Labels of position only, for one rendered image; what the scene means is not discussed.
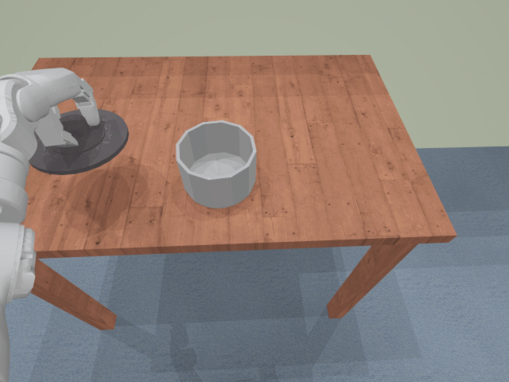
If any knob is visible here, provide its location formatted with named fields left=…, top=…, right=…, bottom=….
left=59, top=115, right=89, bottom=139

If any left robot upper arm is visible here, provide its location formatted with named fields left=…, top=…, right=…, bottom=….
left=0, top=222, right=37, bottom=382

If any pot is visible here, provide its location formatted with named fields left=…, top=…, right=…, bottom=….
left=176, top=120, right=257, bottom=209

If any left robot forearm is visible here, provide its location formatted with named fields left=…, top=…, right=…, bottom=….
left=0, top=74, right=50, bottom=224

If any robot left hand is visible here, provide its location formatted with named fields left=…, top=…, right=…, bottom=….
left=14, top=68, right=99, bottom=147

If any table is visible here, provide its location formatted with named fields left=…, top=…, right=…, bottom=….
left=21, top=55, right=457, bottom=330

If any lid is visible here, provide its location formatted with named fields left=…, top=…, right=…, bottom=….
left=29, top=109, right=129, bottom=175

